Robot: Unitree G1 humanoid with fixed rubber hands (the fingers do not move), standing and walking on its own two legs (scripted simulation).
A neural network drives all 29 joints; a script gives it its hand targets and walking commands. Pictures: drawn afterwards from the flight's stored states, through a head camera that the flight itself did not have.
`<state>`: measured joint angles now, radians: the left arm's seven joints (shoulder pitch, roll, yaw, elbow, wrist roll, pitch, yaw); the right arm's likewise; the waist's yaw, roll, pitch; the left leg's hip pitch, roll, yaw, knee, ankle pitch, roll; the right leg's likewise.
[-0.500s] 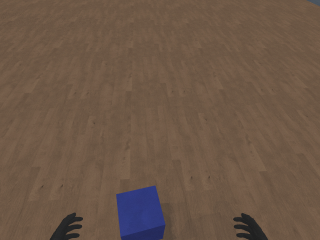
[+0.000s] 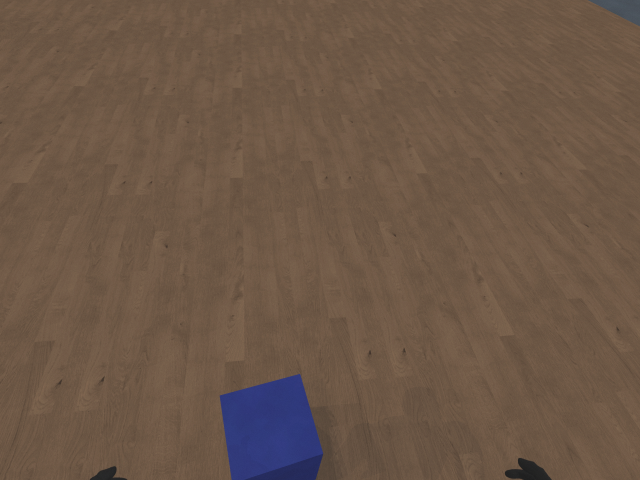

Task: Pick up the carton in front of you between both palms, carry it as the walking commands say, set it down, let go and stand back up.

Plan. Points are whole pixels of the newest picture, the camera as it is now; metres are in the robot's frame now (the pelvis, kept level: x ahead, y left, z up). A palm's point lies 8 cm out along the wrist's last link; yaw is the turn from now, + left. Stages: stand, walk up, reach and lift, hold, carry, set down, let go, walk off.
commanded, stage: stand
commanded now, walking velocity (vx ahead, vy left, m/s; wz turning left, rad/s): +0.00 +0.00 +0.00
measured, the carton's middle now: (270, 439) +0.39 +0.08 -0.65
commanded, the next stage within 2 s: none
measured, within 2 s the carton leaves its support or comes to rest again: neither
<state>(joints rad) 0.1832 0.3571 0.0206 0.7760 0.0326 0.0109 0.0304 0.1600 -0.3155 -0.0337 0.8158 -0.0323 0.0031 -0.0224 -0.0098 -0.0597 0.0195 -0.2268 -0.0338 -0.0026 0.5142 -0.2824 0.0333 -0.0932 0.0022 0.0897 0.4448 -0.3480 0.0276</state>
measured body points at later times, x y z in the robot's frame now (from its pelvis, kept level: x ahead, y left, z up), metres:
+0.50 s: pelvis -0.01 +0.00 +0.01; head -0.01 +0.02 +0.46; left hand +0.09 +0.30 -0.12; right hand +0.10 -0.31 -0.09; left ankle -0.01 +0.10 -0.74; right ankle -0.07 -0.14 -0.74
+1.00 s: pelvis -0.02 +0.00 +0.01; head -0.02 +0.02 +0.46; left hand +0.07 +0.31 -0.12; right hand +0.08 -0.32 -0.10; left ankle -0.01 +0.10 -0.74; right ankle -0.07 -0.14 -0.74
